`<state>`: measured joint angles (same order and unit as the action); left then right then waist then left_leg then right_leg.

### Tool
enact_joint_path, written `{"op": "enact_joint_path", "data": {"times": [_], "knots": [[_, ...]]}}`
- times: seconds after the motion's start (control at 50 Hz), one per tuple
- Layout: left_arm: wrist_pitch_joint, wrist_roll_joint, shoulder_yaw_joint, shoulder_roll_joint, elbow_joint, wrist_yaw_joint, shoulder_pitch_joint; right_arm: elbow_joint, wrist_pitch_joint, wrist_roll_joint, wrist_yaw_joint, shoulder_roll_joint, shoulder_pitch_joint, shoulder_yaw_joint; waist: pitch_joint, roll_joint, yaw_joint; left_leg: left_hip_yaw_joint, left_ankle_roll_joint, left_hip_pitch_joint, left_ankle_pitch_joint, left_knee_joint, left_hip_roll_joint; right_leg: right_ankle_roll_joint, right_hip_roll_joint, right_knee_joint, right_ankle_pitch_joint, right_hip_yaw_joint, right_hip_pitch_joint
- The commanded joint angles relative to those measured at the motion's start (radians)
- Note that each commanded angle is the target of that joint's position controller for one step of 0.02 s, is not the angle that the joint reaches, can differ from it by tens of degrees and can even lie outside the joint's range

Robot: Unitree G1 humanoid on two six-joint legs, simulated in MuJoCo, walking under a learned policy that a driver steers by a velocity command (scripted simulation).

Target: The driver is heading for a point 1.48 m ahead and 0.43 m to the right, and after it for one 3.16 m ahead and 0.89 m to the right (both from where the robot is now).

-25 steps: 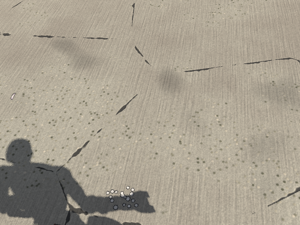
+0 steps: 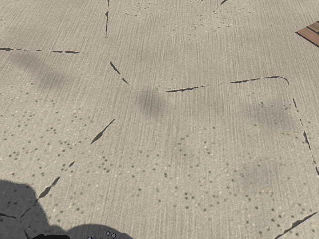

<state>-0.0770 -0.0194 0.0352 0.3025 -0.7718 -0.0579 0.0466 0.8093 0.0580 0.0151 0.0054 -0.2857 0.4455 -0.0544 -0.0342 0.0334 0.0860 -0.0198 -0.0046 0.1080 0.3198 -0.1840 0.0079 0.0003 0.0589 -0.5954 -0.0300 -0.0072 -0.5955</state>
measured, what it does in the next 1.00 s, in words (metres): walks ahead: right foot, then left foot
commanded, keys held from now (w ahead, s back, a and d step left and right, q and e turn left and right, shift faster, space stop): w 0.50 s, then w+e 0.50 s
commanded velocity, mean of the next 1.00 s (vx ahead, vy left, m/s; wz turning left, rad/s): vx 0.49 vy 0.00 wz -0.17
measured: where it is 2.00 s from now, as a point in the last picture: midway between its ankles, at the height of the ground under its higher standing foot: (201, 115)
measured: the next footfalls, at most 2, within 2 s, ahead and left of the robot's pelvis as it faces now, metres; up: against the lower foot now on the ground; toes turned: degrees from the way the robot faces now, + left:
right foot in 0.08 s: +0.23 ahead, -0.13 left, +0.00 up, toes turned -2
left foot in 0.64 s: +0.55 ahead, +0.10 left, +0.00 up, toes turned -1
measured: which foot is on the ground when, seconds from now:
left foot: down 0.00-0.10, up 0.12-0.62, down 0.64-1.00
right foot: up 0.00-0.06, down 0.08-0.64, up 0.66-1.00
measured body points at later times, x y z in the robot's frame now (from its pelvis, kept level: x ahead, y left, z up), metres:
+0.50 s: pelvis +0.27 -0.04 +0.01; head +0.30 -0.04 +0.46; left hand +0.29 +0.24 -0.12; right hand +0.48 -0.29 -0.08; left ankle +0.47 +0.12 -0.69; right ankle +0.19 -0.13 -0.74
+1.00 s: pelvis +0.56 -0.01 +0.01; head +0.58 -0.02 +0.45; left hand +0.78 +0.21 -0.09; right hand +0.54 -0.30 -0.12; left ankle +0.51 +0.10 -0.74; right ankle +0.69 -0.20 -0.68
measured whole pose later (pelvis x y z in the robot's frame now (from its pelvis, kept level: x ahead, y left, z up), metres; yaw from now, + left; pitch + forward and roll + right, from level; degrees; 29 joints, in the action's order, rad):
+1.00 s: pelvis +0.56 -0.01 +0.01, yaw -13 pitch +0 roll +3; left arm -0.02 -0.02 0.06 0.30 -0.76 -0.03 0.14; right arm 0.84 0.10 -0.01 0.00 -0.28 0.30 -0.07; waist -0.05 0.04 0.07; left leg 0.23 -0.01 0.01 0.24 -0.22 0.02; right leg 0.00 0.12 -0.78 -0.02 0.04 -0.67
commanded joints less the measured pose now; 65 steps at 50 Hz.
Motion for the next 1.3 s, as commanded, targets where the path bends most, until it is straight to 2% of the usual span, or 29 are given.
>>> {"op": "enact_joint_path", "data": {"times": [0.02,0.08,0.1,0.12,0.14,0.16,0.2,0.24,0.36,0.52,0.58,0.62,0.64,0.66,0.68,0.7,0.74,0.78,0.86,0.96,1.06,1.1,1.14,1.16,1.18,1.2,1.22,1.26,1.3], "knots": [[-0.019,-0.003,0.016,0.088,0.098,-0.006,-0.102,-0.042,0.011,0.009,0.006,-0.189,-0.026,-0.050,-0.087,-0.148,-0.046,-0.110,-0.157,-0.106,-0.332,0.044,-0.270,0.035,-0.019,0.054,0.002,-0.002,0.058],[-0.013,-0.001,0.061,0.168,0.027,0.014,0.173,-0.039,-0.008,-0.002,0.014,-0.183,-0.031,-0.043,0.114,-0.144,-0.193,-0.025,-0.097,-0.132,-0.780,-0.326,-0.199,0.103,-0.090,0.062,-0.054,-0.064,0.449],[-0.007,0.005,0.078,0.230,-0.004,0.027,0.345,-0.059,-0.011,-0.024,0.018,-0.133,-0.004,-0.020,0.263,-0.036,-0.252,0.002,-0.060,-0.336,-0.529,-0.643,-0.147,0.161,0.083,0.034,-0.101,0.136,0.750],[-0.004,0.018,0.088,0.305,-0.024,0.019,0.398,-0.078,0.009,-0.005,0.010,0.006,0.131,0.015,0.409,0.289,-0.161,-0.033,0.003,-0.671,0.199,-0.998,0.053,0.319,0.313,0.216,-0.468,0.679,0.994],[-0.011,0.003,0.062,0.202,-0.015,0.017,0.357,-0.065,0.029,0.022,0.006,-0.109,0.049,-0.007,0.339,0.197,-0.201,-0.147,-0.009,-0.774,0.248,-1.112,0.021,0.291,0.303,0.345,-0.608,0.785,0.932],[-0.013,0.005,0.050,0.165,-0.007,0.022,0.283,-0.094,0.038,0.044,0.000,-0.159,-0.053,-0.023,0.186,0.142,-0.187,-0.110,-0.026,-0.849,0.168,-1.129,-0.034,0.250,0.285,0.349,-0.547,0.631,0.811],[-0.015,0.024,0.040,0.125,0.011,0.023,0.179,-0.102,0.045,0.009,0.007,-0.143,-0.138,-0.022,0.066,0.003,-0.134,-0.072,-0.037,-0.777,0.016,-1.028,-0.119,0.215,0.203,0.370,-0.283,0.418,0.565],[-0.025,0.036,0.034,0.098,0.015,0.023,0.143,-0.087,0.027,0.007,0.004,-0.113,-0.090,-0.020,0.069,0.053,-0.082,-0.081,-0.031,-0.686,-0.043,-0.985,-0.154,0.234,0.171,0.420,-0.185,0.335,0.463],[-0.036,0.016,0.041,0.128,-0.026,0.038,0.193,-0.128,0.011,-0.015,0.006,-0.077,-0.231,-0.010,-0.023,0.002,-0.094,-0.049,0.025,-0.790,-0.260,-0.715,-0.171,0.245,0.140,0.507,-0.040,0.169,0.427],[0.004,-0.002,0.044,0.158,-0.092,0.051,0.353,-0.208,0.044,0.002,-0.039,-0.049,-0.491,0.009,-0.066,-0.004,-0.189,0.007,0.002,-0.757,-0.407,-0.352,-0.092,0.204,0.160,0.441,0.066,0.104,0.592],[0.023,-0.006,0.053,0.178,-0.100,0.060,0.353,-0.216,0.051,-0.001,-0.048,-0.087,-0.457,-0.005,-0.034,0.027,-0.138,-0.002,-0.028,-0.687,-0.284,-0.300,-0.061,0.179,0.193,0.339,0.211,0.150,0.675],[0.031,0.001,0.050,0.178,-0.089,0.063,0.314,-0.161,0.055,-0.003,-0.036,-0.154,-0.242,-0.040,0.109,0.033,-0.013,0.037,-0.074,-0.358,-0.277,-0.265,-0.021,0.139,0.128,0.094,0.435,0.113,0.617],[0.026,0.021,0.027,0.122,-0.060,0.062,0.305,-0.129,0.051,-0.020,-0.024,-0.217,-0.061,-0.061,0.273,-0.021,0.062,-0.090,-0.130,-0.034,-0.298,-0.333,-0.161,0.102,0.069,-0.180,0.246,0.082,0.426],[0.008,0.011,-0.008,-0.007,-0.042,0.056,0.454,-0.107,0.042,-0.030,-0.023,-0.296,0.002,-0.080,0.434,-0.290,-0.001,-0.545,-0.275,0.342,-0.084,-0.268,-0.423,0.031,-0.100,-0.548,-0.362,0.029,0.018],[-0.005,-0.013,0.011,0.085,-0.060,0.054,0.407,-0.116,0.039,-0.025,-0.022,-0.188,0.008,-0.054,0.441,-0.252,0.039,-0.675,-0.266,0.309,0.033,-0.158,-0.433,0.030,-0.083,-0.678,-0.536,0.153,-0.081],[-0.009,-0.037,0.035,0.152,-0.028,0.054,0.316,-0.118,0.039,-0.022,-0.018,-0.143,-0.061,-0.038,0.268,-0.197,0.036,-0.513,-0.220,0.184,0.022,-0.133,-0.401,0.035,-0.036,-0.713,-0.468,0.147,-0.147],[-0.001,-0.015,0.039,0.129,-0.009,0.062,0.223,-0.113,0.043,-0.023,-0.019,-0.085,-0.176,-0.021,0.091,-0.093,-0.016,-0.284,-0.175,-0.072,-0.143,-0.064,-0.313,0.032,0.036,-0.627,-0.332,0.113,-0.103],[0.026,-0.016,0.041,0.090,-0.019,0.059,0.286,-0.105,0.059,-0.029,-0.021,-0.072,-0.231,-0.022,0.065,-0.148,-0.075,-0.177,-0.183,-0.199,-0.215,0.000,-0.291,0.016,0.074,-0.585,-0.270,0.119,0.004],[0.061,-0.008,0.039,0.048,0.017,0.060,0.230,-0.071,0.073,-0.028,-0.015,-0.101,-0.252,-0.038,-0.008,-0.099,-0.097,-0.017,-0.193,-0.257,-0.326,0.064,-0.288,-0.008,0.091,-0.475,-0.174,0.118,-0.056],[0.045,-0.002,0.026,0.021,0.068,0.026,0.084,-0.044,0.056,-0.023,0.002,-0.146,-0.221,-0.052,-0.039,-0.071,-0.047,0.150,-0.166,-0.211,-0.366,0.076,-0.254,0.001,0.069,-0.180,0.063,0.040,-0.035],[0.047,-0.002,0.029,0.038,0.138,0.002,-0.032,-0.007,0.022,0.005,0.006,-0.185,-0.161,-0.070,-0.068,-0.072,-0.022,0.203,-0.140,-0.043,-0.461,0.007,-0.305,0.050,0.041,-0.053,-0.015,-0.018,-0.069],[0.052,0.000,0.045,0.065,0.150,-0.001,-0.001,-0.009,0.007,0.015,0.009,-0.212,-0.176,-0.078,-0.025,-0.099,-0.061,0.229,-0.118,-0.001,-0.750,-0.108,-0.309,0.087,-0.013,-0.045,-0.117,-0.069,0.015],[0.059,-0.007,0.088,0.132,0.106,0.007,0.209,-0.019,-0.011,0.026,0.011,-0.221,-0.207,-0.079,0.097,-0.103,-0.190,0.271,-0.079,-0.050,-0.956,-0.416,-0.268,0.145,-0.104,0.005,-0.136,-0.120,0.302],[0.069,-0.009,0.126,0.206,0.057,0.025,0.388,-0.029,-0.008,0.011,0.015,-0.191,-0.195,-0.065,0.188,-0.046,-0.267,0.278,-0.032,-0.248,-0.768,-0.694,-0.228,0.189,-0.094,0.033,-0.104,-0.033,0.603],[0.068,-0.019,0.145,0.326,0.055,0.040,0.377,-0.081,0.010,-0.038,0.008,-0.037,-0.117,-0.019,0.230,0.241,-0.153,0.237,0.040,-0.700,0.151,-1.058,-0.046,0.347,0.159,0.105,-0.210,0.487,0.905],[0.044,-0.006,0.125,0.288,0.106,0.029,0.381,-0.103,0.051,-0.007,-0.002,-0.077,-0.162,-0.013,0.412,0.160,-0.185,-0.035,0.040,-0.848,0.317,-1.225,0.037,0.456,0.282,0.289,-0.413,0.887,1.009],[0.025,0.001,0.104,0.209,0.097,0.023,0.353,-0.129,0.076,0.035,-0.012,-0.149,-0.274,-0.030,0.283,0.072,-0.215,-0.075,0.014,-0.947,0.218,-1.220,-0.021,0.391,0.264,0.332,-0.373,0.765,0.946],[0.011,-0.003,0.083,0.141,0.106,0.025,0.235,-0.120,0.094,0.002,-0.001,-0.141,-0.293,-0.028,0.124,-0.024,-0.135,-0.071,-0.007,-0.866,0.066,-1.044,-0.103,0.315,0.178,0.317,-0.169,0.524,0.673],[0.009,0.017,0.070,0.114,0.135,0.033,0.175,-0.113,0.074,-0.021,0.000,-0.152,-0.265,-0.038,0.096,0.012,-0.080,-0.078,0.006,-0.742,-0.001,-0.958,-0.126,0.309,0.139,0.353,0.008,0.437,0.520]]}}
